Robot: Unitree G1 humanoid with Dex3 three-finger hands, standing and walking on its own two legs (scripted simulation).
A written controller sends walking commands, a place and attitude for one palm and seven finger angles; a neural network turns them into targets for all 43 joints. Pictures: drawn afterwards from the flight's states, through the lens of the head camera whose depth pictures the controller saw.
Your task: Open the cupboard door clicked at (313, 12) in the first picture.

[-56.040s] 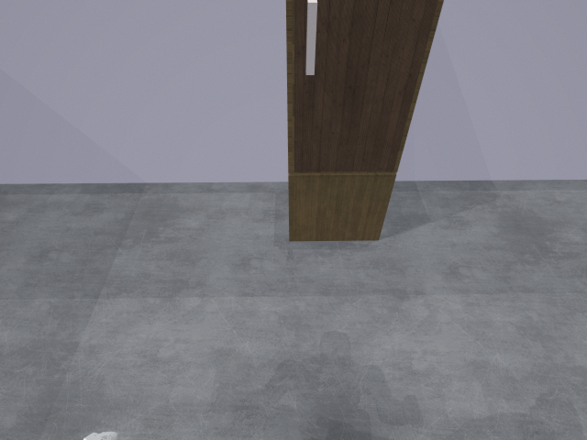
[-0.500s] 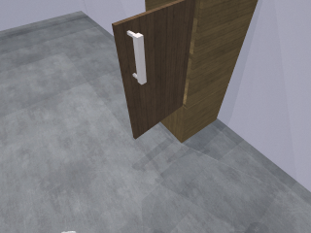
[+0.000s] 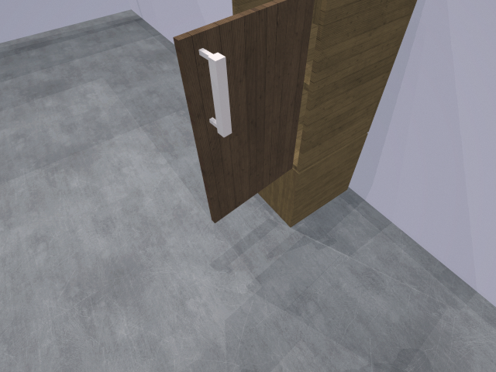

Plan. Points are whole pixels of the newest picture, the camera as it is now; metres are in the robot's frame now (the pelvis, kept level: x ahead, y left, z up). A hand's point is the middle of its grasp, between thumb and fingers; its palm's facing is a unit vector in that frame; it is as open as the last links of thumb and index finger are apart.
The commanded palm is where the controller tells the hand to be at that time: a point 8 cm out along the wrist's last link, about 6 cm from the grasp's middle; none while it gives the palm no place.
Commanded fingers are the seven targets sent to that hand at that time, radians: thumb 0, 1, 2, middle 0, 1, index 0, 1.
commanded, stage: look to check the result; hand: left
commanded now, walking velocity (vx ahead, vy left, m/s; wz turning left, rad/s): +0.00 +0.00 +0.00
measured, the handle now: (215, 94) +0.60 +0.10 +0.12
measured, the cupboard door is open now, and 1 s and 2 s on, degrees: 96 96 96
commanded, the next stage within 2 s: stand and wait in 0.08 s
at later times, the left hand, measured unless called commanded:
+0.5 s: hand out of the picture +0.10 +0.24 -0.15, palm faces -0.02 -0.94 -0.33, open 7.4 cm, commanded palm none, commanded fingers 0.00 0.90 0.90 -0.20 -0.30 -0.20 -0.30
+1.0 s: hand out of the picture +0.09 +0.25 -0.16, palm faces -0.02 -0.94 -0.33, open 7.4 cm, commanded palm none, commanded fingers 0.00 0.90 0.90 -0.20 -0.30 -0.20 -0.30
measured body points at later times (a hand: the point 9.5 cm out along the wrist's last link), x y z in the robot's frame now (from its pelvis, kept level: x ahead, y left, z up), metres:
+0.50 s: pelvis +0.01 +0.00 +0.00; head +0.03 -0.01 +0.45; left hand +0.10 +0.29 -0.13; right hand +0.07 -0.28 -0.15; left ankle -0.02 +0.14 -0.75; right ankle +0.02 -0.09 -0.75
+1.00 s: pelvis +0.02 +0.01 +0.00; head +0.03 +0.00 +0.45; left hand +0.10 +0.30 -0.13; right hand +0.07 -0.28 -0.14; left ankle -0.02 +0.14 -0.75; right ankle +0.02 -0.09 -0.75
